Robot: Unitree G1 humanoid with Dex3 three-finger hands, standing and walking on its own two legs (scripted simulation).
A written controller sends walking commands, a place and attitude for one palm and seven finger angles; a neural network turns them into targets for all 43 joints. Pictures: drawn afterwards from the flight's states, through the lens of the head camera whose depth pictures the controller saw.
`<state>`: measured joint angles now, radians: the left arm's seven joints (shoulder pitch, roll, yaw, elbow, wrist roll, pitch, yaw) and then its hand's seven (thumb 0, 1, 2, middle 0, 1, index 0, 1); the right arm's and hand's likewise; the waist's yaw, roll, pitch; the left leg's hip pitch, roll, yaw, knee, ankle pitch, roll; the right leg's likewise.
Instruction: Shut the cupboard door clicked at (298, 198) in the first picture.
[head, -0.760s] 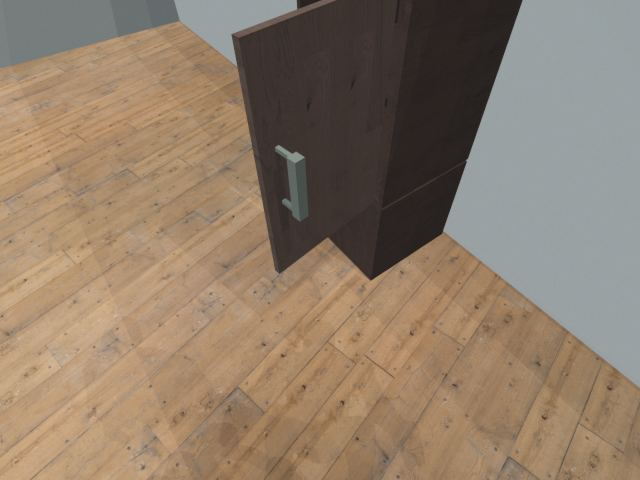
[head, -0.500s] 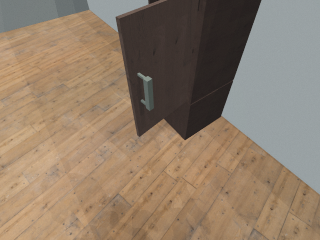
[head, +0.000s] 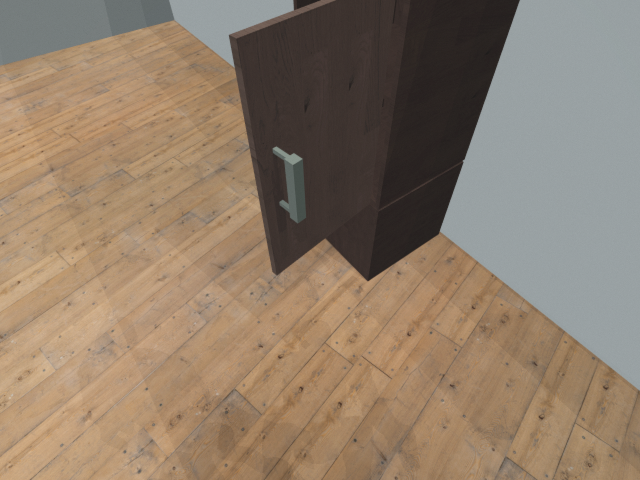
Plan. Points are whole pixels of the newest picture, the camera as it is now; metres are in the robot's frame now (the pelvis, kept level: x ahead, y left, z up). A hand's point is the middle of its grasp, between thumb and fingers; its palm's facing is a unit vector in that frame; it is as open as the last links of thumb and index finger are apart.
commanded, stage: look at it before walking up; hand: left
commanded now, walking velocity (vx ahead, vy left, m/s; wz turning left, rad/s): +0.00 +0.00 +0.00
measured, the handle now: (288, 185) +0.64 +0.10 -0.05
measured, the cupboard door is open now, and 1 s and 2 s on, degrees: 98 98 98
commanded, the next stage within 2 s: walk around to get in front in 0.08 s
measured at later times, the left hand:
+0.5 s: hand out of the picture +0.05 +0.20 -0.18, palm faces -0.10 -0.96 -0.26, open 7.4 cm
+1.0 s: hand out of the picture +0.08 +0.16 -0.16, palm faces -0.30 -0.91 -0.28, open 7.4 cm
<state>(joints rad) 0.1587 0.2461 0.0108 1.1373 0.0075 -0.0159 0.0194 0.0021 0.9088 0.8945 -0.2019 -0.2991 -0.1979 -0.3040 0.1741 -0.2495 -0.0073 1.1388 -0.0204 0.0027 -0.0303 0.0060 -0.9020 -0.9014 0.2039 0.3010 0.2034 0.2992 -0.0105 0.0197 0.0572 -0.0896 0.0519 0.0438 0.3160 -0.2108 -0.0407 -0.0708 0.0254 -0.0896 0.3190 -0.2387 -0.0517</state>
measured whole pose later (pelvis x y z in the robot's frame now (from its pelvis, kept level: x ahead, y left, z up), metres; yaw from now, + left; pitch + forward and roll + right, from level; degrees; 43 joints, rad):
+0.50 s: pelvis -0.01 +0.00 -0.01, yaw -8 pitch +0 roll +1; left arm 0.19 0.22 0.06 1.04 0.02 0.06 0.00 0.00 0.91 0.89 -0.20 -0.30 -0.20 -0.30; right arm 0.18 -0.20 -0.04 1.03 -0.03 0.03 -0.05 0.00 -0.90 -0.90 0.20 0.30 0.20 0.30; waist 0.00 -0.01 0.09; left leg -0.19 0.09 0.17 0.51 -0.31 -0.04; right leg -0.27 0.04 0.02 0.60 -0.32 -0.05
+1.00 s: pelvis -0.02 -0.03 +0.00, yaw -23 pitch +2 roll +2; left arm 0.26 0.19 0.07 0.94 0.03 0.03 0.01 0.00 0.91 0.89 -0.20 -0.30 -0.20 -0.30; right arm 0.03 -0.21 -0.06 0.91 -0.01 0.06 -0.04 0.01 -0.90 -0.90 0.20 0.30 0.20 0.30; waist 0.05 0.00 0.10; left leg -0.45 0.02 -0.05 0.95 -0.39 -0.07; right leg -0.25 0.13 0.16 0.43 -0.20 -0.10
